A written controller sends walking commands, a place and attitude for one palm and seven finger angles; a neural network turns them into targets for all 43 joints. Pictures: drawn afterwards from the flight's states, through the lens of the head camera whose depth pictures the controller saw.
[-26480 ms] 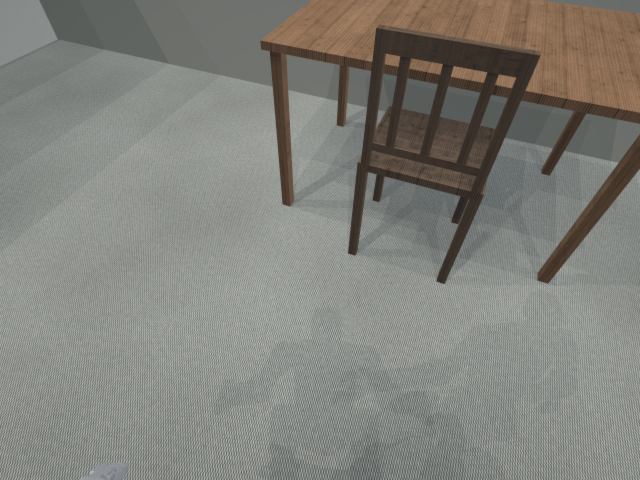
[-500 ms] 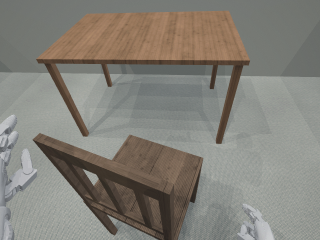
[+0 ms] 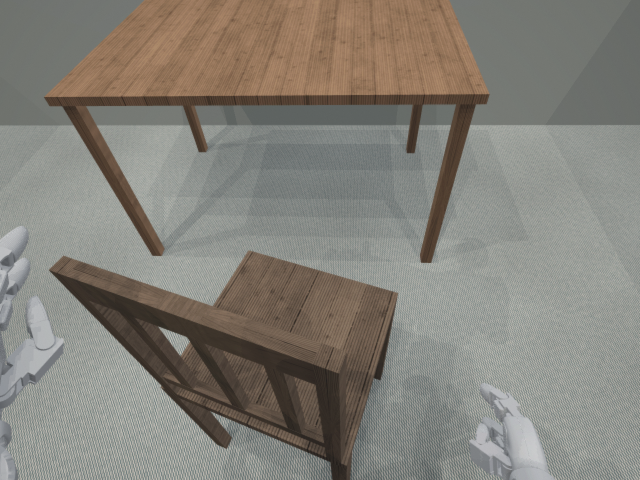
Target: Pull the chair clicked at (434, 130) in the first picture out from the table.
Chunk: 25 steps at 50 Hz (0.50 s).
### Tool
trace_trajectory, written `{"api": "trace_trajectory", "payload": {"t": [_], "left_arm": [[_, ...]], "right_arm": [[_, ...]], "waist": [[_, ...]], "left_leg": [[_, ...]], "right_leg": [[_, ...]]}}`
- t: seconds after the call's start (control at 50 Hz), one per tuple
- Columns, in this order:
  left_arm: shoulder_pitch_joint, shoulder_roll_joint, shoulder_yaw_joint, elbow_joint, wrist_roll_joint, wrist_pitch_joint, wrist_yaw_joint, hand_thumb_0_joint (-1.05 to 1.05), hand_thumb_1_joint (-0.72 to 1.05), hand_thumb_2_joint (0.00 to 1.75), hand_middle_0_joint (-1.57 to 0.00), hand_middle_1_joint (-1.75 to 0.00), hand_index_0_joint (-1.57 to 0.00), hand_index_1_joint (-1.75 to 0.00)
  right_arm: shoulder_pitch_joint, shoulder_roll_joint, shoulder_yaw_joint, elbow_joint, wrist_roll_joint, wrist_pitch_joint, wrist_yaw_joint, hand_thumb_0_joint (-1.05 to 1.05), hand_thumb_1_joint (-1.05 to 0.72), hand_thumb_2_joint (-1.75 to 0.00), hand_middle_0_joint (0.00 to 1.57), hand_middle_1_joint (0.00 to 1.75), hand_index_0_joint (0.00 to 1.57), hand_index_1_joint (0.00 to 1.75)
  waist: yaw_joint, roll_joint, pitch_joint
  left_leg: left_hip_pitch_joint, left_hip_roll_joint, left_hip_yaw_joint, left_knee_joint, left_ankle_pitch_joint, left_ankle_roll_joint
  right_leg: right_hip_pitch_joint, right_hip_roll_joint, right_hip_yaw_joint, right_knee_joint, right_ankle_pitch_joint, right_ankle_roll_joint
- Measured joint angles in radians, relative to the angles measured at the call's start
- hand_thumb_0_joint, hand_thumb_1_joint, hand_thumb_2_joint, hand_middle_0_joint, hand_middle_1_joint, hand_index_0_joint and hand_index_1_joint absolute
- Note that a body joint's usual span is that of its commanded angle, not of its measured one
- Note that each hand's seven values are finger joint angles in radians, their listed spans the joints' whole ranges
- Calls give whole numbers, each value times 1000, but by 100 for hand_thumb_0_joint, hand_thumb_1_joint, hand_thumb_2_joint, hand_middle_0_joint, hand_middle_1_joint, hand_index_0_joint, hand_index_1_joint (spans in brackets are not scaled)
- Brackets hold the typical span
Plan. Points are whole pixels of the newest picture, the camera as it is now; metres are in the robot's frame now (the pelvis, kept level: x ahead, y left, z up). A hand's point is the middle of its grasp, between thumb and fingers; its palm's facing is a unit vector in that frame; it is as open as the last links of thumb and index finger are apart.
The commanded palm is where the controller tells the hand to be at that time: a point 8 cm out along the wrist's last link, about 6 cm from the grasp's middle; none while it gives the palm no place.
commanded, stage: step back with the hand held close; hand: left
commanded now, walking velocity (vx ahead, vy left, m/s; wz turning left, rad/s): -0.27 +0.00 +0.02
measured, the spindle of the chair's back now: (223, 373) +0.28 +0.18 -0.09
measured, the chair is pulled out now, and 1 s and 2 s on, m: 0.61 0.61 0.61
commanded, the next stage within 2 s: stop stepping back and stand still in 1.74 s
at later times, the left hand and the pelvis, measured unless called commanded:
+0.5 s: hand (12, 419) +0.14 +0.26 +0.15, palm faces +0.44 -0.76 -0.48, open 7.4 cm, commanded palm +0.08 +0.30 +0.17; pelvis -0.06 +0.00 -0.01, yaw +0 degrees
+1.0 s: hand (0, 424) +0.13 +0.27 +0.16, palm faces +0.42 -0.73 -0.53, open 7.4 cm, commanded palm +0.06 +0.30 +0.17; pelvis -0.08 +0.00 -0.01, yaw +1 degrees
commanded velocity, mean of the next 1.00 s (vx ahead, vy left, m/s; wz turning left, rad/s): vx -0.32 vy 0.00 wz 0.01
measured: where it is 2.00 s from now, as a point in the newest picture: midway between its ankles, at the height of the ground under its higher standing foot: outside the picture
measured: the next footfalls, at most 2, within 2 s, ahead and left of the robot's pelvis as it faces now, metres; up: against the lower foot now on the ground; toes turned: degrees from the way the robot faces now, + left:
right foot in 1.54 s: -0.14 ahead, -0.17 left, +0.00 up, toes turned -3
left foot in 1.80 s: -0.13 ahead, +0.09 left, +0.00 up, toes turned +1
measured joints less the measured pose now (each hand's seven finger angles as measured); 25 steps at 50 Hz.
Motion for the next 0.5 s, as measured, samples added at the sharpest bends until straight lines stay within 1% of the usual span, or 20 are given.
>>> {"api": "trace_trajectory", "payload": {"t": [0.04,0.1,0.2,0.36,0.5], "left_arm": [[26,13,-3,-18,3,-4,0,2,89,90,-21,-30,-21,-31],[59,36,-1,-43,3,-6,1,2,89,90,-21,-30,-21,-31],[79,64,19,-59,1,-9,11,2,89,90,-21,-30,-22,-31],[59,49,22,-73,6,-10,31,2,89,90,-21,-30,-22,-31],[53,50,30,-93,18,-35,42,2,89,90,-21,-30,-22,-31]], "right_arm": [[-3,0,-6,-11,1,16,-2,1,-91,-89,20,30,20,30],[0,2,-15,-19,5,33,-7,1,-91,-89,20,30,20,30],[11,10,-21,-13,9,43,-16,1,-91,-89,20,30,20,30],[29,18,-10,-1,6,23,-20,1,-91,-89,20,30,20,30],[51,15,-3,-5,1,-4,-19,1,-91,-89,20,30,20,30]], "waist": [[-10,-5,5],[-18,-15,9],[-16,-30,9],[-4,-52,1],[-5,-60,-13]], "left_leg": [[-17,-6,3,2,7,2],[-41,-13,6,9,14,5],[-78,-17,6,33,22,6],[-139,-9,3,82,32,3],[-188,-1,-3,118,40,2]], "right_leg": [[-20,-6,4,7,5,3],[-47,-13,8,20,10,6],[-80,-17,9,37,20,5],[-126,-9,7,53,48,-1],[-156,-1,2,51,75,-5]]}}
